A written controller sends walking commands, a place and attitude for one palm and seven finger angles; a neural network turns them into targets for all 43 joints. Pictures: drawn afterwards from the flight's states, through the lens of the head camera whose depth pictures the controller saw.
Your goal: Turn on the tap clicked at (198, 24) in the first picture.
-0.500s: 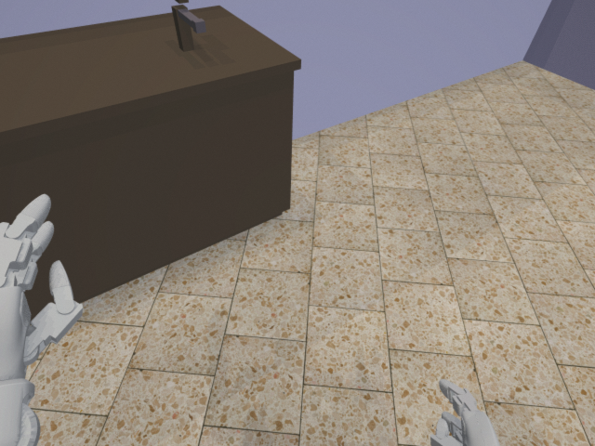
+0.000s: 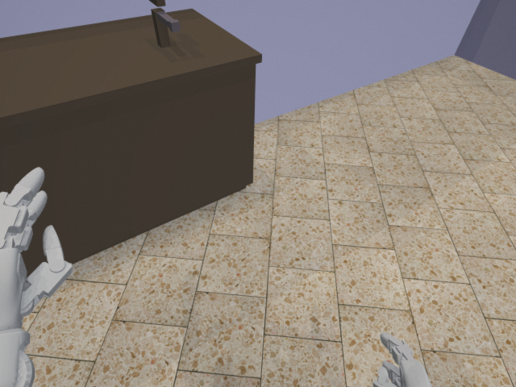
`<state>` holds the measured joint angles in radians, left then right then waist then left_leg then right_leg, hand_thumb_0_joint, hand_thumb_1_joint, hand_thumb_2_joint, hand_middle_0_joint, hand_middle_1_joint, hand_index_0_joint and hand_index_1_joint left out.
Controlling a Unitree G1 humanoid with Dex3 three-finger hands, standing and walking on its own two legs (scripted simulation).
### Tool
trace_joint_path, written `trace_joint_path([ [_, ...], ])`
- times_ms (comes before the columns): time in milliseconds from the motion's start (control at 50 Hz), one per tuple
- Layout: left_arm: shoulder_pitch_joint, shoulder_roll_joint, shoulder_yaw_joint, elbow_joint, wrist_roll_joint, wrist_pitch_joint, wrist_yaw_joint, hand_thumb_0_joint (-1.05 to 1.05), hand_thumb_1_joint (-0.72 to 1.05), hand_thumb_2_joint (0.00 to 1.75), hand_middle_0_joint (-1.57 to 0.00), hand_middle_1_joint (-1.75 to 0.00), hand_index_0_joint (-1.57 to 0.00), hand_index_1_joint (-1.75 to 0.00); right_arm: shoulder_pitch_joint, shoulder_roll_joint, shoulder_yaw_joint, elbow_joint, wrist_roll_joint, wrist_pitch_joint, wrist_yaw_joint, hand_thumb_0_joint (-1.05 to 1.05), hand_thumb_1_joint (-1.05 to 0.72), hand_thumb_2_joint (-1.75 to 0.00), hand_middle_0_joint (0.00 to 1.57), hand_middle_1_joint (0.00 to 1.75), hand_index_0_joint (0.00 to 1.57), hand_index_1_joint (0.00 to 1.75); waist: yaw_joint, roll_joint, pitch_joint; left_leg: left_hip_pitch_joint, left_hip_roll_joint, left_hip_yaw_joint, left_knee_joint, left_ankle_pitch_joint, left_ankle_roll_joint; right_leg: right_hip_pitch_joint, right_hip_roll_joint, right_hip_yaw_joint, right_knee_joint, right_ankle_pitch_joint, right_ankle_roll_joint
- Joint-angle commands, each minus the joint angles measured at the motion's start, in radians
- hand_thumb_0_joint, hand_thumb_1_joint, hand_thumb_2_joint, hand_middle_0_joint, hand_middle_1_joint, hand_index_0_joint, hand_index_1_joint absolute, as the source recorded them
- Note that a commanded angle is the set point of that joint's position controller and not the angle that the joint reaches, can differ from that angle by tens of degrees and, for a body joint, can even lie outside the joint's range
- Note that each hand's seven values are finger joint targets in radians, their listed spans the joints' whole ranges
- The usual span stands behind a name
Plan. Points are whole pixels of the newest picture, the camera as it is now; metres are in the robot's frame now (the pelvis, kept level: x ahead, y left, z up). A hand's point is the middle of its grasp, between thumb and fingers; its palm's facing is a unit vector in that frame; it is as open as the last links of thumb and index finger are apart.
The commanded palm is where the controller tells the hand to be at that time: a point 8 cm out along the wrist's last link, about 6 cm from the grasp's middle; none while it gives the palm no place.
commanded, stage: walk to a spot facing it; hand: left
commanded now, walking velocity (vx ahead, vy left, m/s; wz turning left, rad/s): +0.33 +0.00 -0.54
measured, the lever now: (174, 25) +1.11 +0.35 +0.12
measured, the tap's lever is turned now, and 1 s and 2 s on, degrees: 0 0 0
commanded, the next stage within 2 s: turn to face it in 1.46 s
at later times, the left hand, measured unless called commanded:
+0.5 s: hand (182, 216) +0.29 +0.13 +0.16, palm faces +0.26 -0.88 -0.39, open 7.5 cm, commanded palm +0.24 +0.19 +0.18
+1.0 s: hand (234, 122) +0.49 +0.08 +0.17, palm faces +0.23 -0.90 -0.37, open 7.5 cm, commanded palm +0.43 +0.14 +0.18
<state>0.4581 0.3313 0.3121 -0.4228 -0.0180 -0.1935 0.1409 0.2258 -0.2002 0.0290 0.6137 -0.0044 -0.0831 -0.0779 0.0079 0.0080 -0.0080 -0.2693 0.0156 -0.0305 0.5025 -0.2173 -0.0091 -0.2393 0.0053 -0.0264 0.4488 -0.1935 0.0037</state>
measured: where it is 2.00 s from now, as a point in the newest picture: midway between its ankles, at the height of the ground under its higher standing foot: (331, 329)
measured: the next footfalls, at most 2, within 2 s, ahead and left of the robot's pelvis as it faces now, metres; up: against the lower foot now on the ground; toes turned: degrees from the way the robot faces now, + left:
left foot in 0.88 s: +0.32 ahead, +0.00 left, +0.00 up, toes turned -1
right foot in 1.28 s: +0.37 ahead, -0.32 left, +0.00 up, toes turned -25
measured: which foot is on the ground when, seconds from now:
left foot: down 0.00-0.38, up 0.40-0.86, down 0.88-1.00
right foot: down 0.00-0.90, up 0.92-1.00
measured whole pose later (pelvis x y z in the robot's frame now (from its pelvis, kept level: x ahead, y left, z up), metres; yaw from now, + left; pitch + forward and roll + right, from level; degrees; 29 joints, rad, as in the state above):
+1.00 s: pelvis +0.21 -0.10 -0.02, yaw -13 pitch -1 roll +3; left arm 0.34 0.38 0.37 -0.44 -0.03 -0.22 0.15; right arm 0.14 -0.16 0.02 0.60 -0.01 -0.08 -0.06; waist -0.01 -0.05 0.04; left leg -0.33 0.05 0.22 0.63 -0.27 0.04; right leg -0.43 0.02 0.00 1.30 -0.50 -0.01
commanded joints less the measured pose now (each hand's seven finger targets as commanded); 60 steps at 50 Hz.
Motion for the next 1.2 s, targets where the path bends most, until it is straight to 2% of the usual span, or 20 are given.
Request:
trace_joint_path([
  [0,-0.090,0.164,0.101,-0.218,-0.006,-0.067,0.016,0.00,0.90,0.90,-0.20,-0.30,-0.20,-0.30,-0.104,-0.119,-0.043,-0.158,0.002,-0.057,-0.006,0.00,-0.90,-0.90,0.20,0.30,0.20,0.30,-0.002,0.049,-0.076,-0.055,0.049,-0.012,-0.113,-0.020,0.014,0.068,-0.050,0.063,-0.083,-0.045,-0.004],
  [120,-0.148,0.139,0.084,-0.219,0.007,-0.059,0.027,0.00,0.90,0.90,-0.20,-0.30,-0.20,-0.30,-0.102,-0.130,-0.049,-0.166,-0.005,-0.044,-0.020,0.00,-0.90,-0.90,0.20,0.30,0.20,0.30,-0.016,0.101,0.003,-0.094,0.135,-0.094,-0.153,-0.509,0.072,-0.138,-0.016,0.097,0.035,-0.413,-0.042],
  [200,-0.197,0.145,0.087,-0.227,0.015,-0.072,0.027,0.00,0.90,0.90,-0.20,-0.30,-0.20,-0.30,-0.068,-0.122,-0.055,-0.144,-0.013,-0.061,-0.027,0.00,-0.90,-0.90,0.20,0.30,0.20,0.30,-0.034,0.208,-0.011,0.035,0.314,-0.302,-0.227,-0.397,0.173,-0.244,0.024,-0.028,0.363,-0.294,-0.008],
  [320,-0.132,0.160,0.098,-0.217,0.012,-0.063,0.013,0.00,0.90,0.90,-0.20,-0.30,-0.20,-0.30,-0.093,-0.122,-0.050,-0.141,-0.015,-0.065,0.009,0.00,-0.90,-0.90,0.20,0.30,0.20,0.30,0.005,0.199,-0.025,-0.162,0.255,-0.011,-0.013,-0.208,0.102,0.075,0.001,-0.077,0.104,-0.231,-0.021],
  [340,-0.132,0.174,0.105,-0.209,0.018,-0.061,0.013,0.00,0.90,0.90,-0.20,-0.30,-0.20,-0.30,-0.088,-0.110,-0.051,-0.137,-0.009,-0.060,0.014,0.00,-0.90,-0.90,0.20,0.30,0.20,0.30,0.014,0.027,-0.030,-0.263,0.176,0.090,0.215,-0.227,0.056,0.172,-0.079,0.060,-0.020,-0.216,-0.069],
  [360,-0.129,0.212,0.124,-0.199,0.016,-0.052,0.017,0.00,0.90,0.90,-0.20,-0.30,-0.20,-0.30,-0.107,-0.088,-0.054,-0.154,-0.001,-0.053,0.016,0.00,-0.90,-0.90,0.20,0.30,0.20,0.30,0.020,-0.303,-0.035,-0.470,0.023,0.177,0.553,-0.342,-0.003,0.235,-0.311,0.524,-0.171,-0.276,-0.184],
  [380,-0.143,0.214,0.132,-0.195,-0.001,-0.051,0.021,0.00,0.90,0.90,-0.20,-0.30,-0.20,-0.30,-0.145,-0.113,-0.053,-0.156,-0.004,-0.054,0.013,0.00,-0.90,-0.90,0.20,0.30,0.20,0.30,0.017,-0.290,0.000,-0.544,0.022,0.071,0.726,-0.350,-0.017,0.206,-0.408,0.660,-0.235,-0.188,-0.228],
  [420,-0.102,0.240,0.177,-0.194,0.001,-0.074,0.018,0.00,0.90,0.90,-0.20,-0.30,-0.20,-0.30,-0.110,-0.110,-0.051,-0.139,-0.005,-0.058,0.012,0.00,-0.90,-0.90,0.20,0.30,0.20,0.30,-0.008,-0.087,0.025,-0.496,0.084,0.002,0.772,-0.214,-0.022,0.117,-0.356,0.577,-0.237,-0.273,-0.232],
  [460,-0.021,0.243,0.191,-0.213,-0.003,-0.097,0.010,0.00,0.90,0.90,-0.20,-0.30,-0.20,-0.30,-0.112,-0.099,-0.040,-0.119,-0.007,-0.033,0.009,0.00,-0.90,-0.90,0.20,0.30,0.20,0.30,-0.012,-0.008,0.028,-0.504,0.090,0.024,0.798,-0.115,-0.035,0.125,-0.288,0.411,-0.195,0.013,-0.203],
  [540,-0.050,0.230,0.196,-0.238,-0.006,-0.121,0.015,0.00,0.90,0.90,-0.20,-0.30,-0.20,-0.30,-0.102,-0.098,-0.050,-0.121,-0.004,-0.015,0.013,0.00,-0.90,-0.90,0.20,0.30,0.20,0.30,-0.019,-0.029,-0.057,-0.521,0.104,0.061,0.680,-0.052,-0.035,0.244,-0.250,0.227,-0.143,0.346,-0.179],
  [720,-0.014,0.207,0.181,-0.245,-0.013,-0.114,0.027,0.00,0.90,0.90,-0.20,-0.30,-0.20,-0.30,-0.096,-0.102,-0.070,-0.172,0.010,-0.030,0.025,0.00,-0.90,-0.90,0.20,0.30,0.20,0.30,0.024,-0.136,-0.086,-0.382,0.055,0.204,0.236,-0.016,0.007,0.349,-0.217,0.163,-0.091,0.600,-0.117],
  [780,-0.028,0.206,0.173,-0.255,-0.016,-0.109,0.030,0.00,0.90,0.90,-0.20,-0.30,-0.20,-0.30,-0.095,-0.100,-0.072,-0.177,0.012,-0.034,0.015,0.00,-0.90,-0.90,0.20,0.30,0.20,0.30,0.020,-0.125,-0.099,-0.191,0.002,0.272,0.089,0.003,0.032,0.294,-0.202,0.126,0.005,0.687,-0.105],
  [820,-0.065,0.223,0.183,-0.274,-0.019,-0.113,0.035,0.00,0.90,0.90,-0.20,-0.30,-0.20,-0.30,-0.066,-0.102,-0.073,-0.174,0.008,-0.039,0.004,0.00,-0.90,-0.90,0.20,0.30,0.20,0.30,-0.016,-0.085,-0.155,0.148,-0.015,0.291,-0.034,0.138,0.069,0.110,-0.147,0.065,0.216,0.662,-0.047],
  [840,-0.092,0.225,0.183,-0.305,-0.023,-0.122,0.035,0.00,0.90,0.90,-0.20,-0.30,-0.20,-0.30,-0.063,-0.119,-0.077,-0.175,0.011,-0.036,-0.001,0.00,-0.90,-0.90,0.20,0.30,0.20,0.30,-0.039,0.012,-0.216,0.393,0.077,0.150,-0.037,0.196,0.124,-0.064,-0.119,0.044,0.397,0.525,0.000],
  [860,-0.107,0.220,0.190,-0.311,-0.026,-0.125,0.036,0.00,0.90,0.90,-0.20,-0.30,-0.20,-0.30,-0.068,-0.129,-0.077,-0.167,0.002,-0.032,0.003,0.00,-0.90,-0.90,0.20,0.30,0.20,0.30,-0.039,0.224,-0.283,0.565,0.328,-0.201,-0.046,0.249,0.261,-0.287,-0.031,0.003,0.710,0.013,0.040],
  [880,-0.135,0.213,0.163,-0.285,-0.028,-0.127,0.035,0.00,0.90,0.90,-0.20,-0.30,-0.20,-0.30,-0.076,-0.102,-0.057,-0.172,0.003,-0.039,0.015,0.00,-0.90,-0.90,0.20,0.30,0.20,0.30,-0.026,0.250,-0.248,0.529,0.477,-0.474,-0.117,0.213,0.351,-0.426,0.028,0.072,0.951,-0.377,0.037],
  [900,-0.197,0.229,0.154,-0.244,-0.022,-0.116,0.030,0.00,0.90,0.90,-0.20,-0.30,-0.20,-0.30,-0.104,-0.119,-0.053,-0.166,-0.003,-0.040,0.024,0.00,-0.90,-0.90,0.20,0.30,0.20,0.30,-0.034,0.135,-0.119,0.307,0.498,-0.519,-0.213,0.013,0.349,-0.454,0.011,0.137,1.032,-0.384,0.012],
  [940,-0.256,0.266,0.185,-0.338,-0.015,-0.111,0.017,0.00,0.90,0.90,-0.20,-0.30,-0.20,-0.30,-0.147,-0.095,-0.054,-0.153,-0.004,-0.056,0.017,0.00,-0.90,-0.90,0.20,0.30,0.20,0.30,-0.022,0.133,-0.006,0.105,0.453,-0.339,-0.273,-0.230,0.278,-0.454,-0.094,0.122,0.958,-0.311,-0.008],
  [1040,-0.014,0.183,0.197,-0.341,-0.010,-0.106,0.011,0.00,0.90,0.90,-0.20,-0.30,-0.20,-0.30,-0.096,-0.108,-0.072,-0.140,0.000,-0.074,0.017,0.00,-0.90,-0.90,0.20,0.30,0.20,0.30,0.010,0.194,-0.026,-0.048,0.319,0.068,-0.277,-0.177,0.162,-0.282,-0.126,-0.044,0.617,-0.122,0.011],
  [1180,-0.150,0.123,0.117,-0.190,0.001,-0.090,0.008,0.00,0.90,0.90,-0.20,-0.30,-0.20,-0.30,-0.074,-0.109,-0.080,-0.140,0.008,-0.082,-0.007,0.00,-0.90,-0.90,0.20,0.30,0.20,0.30,-0.012,0.178,0.004,0.022,0.288,0.212,-0.157,-0.072,0.109,-0.124,-0.055,-0.213,0.251,-0.080,0.041],
])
